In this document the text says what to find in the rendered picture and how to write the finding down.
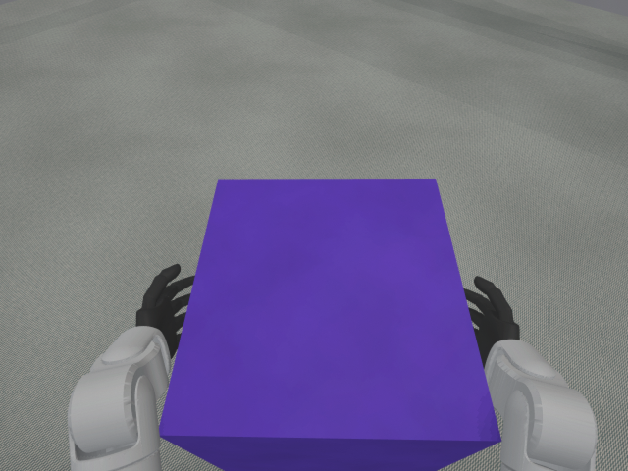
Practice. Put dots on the left robot forearm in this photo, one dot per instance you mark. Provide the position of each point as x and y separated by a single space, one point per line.
112 414

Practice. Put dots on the left robot hand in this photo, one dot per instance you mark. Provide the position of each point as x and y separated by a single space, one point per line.
158 311

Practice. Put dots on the carton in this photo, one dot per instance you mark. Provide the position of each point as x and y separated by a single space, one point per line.
327 329

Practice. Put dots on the right robot forearm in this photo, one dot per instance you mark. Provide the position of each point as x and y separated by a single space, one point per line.
546 425

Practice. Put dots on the right robot hand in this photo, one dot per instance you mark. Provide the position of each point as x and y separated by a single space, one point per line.
497 322

